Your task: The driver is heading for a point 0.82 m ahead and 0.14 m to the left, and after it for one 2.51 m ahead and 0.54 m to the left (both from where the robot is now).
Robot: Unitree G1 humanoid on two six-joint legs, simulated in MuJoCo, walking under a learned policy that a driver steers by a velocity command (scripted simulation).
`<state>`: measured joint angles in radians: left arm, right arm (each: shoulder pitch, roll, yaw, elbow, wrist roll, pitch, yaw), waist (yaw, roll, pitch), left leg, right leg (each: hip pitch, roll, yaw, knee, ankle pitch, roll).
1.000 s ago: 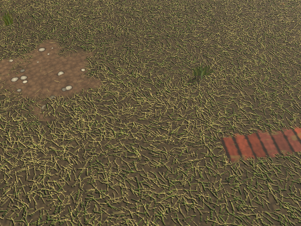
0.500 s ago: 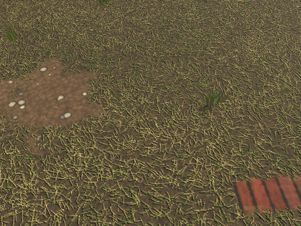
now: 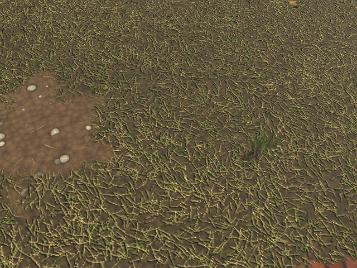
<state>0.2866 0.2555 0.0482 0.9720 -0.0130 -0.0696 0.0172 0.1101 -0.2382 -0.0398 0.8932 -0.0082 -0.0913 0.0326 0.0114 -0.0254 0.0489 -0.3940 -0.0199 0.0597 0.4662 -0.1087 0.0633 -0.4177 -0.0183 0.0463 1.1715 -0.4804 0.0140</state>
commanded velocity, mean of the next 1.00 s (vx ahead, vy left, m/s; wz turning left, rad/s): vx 0.05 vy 0.00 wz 0.00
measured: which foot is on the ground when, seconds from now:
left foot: down 0.00-1.00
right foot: up 0.00-0.24, down 0.26-1.00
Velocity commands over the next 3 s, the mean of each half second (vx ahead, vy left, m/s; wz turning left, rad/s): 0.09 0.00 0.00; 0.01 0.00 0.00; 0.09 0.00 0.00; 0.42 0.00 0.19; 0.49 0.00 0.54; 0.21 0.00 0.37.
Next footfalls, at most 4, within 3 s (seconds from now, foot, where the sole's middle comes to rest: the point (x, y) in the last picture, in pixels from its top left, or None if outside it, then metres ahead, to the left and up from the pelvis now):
0.26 right None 0.14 -0.15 -0.77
1.58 right None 0.19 -0.17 -0.77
2.10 left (165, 241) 0.54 0.06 -0.77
2.56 right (191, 165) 0.87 -0.04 -0.77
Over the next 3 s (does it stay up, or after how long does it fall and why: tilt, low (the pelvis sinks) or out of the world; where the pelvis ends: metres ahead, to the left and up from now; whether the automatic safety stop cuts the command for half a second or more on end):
stays up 0.77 0.05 0.00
